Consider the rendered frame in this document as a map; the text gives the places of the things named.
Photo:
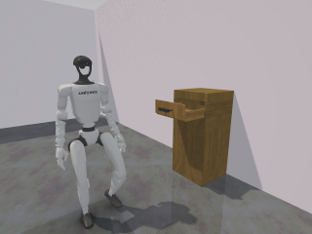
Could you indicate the robot left forearm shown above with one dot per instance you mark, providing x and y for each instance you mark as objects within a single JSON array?
[{"x": 111, "y": 122}]

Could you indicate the handle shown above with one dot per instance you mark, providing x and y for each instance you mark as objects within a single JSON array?
[{"x": 164, "y": 109}]

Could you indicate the cabinet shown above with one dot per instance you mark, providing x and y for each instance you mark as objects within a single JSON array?
[{"x": 200, "y": 146}]

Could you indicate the drawer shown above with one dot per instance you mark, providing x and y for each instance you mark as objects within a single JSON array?
[{"x": 182, "y": 111}]

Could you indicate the left robot thigh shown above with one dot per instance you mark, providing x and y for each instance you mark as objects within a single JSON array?
[{"x": 113, "y": 152}]

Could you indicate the humanoid robot head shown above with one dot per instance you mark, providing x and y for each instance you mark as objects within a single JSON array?
[{"x": 82, "y": 62}]

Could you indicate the robot right forearm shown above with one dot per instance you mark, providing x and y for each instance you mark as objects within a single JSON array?
[{"x": 60, "y": 131}]

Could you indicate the right robot upper arm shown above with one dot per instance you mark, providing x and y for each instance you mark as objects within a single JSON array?
[{"x": 64, "y": 92}]

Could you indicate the robot right hand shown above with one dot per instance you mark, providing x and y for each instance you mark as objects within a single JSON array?
[{"x": 59, "y": 154}]

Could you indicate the robot left hand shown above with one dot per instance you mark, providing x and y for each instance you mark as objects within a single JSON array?
[{"x": 120, "y": 142}]

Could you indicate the left robot upper arm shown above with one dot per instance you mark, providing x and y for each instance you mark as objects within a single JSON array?
[{"x": 105, "y": 107}]

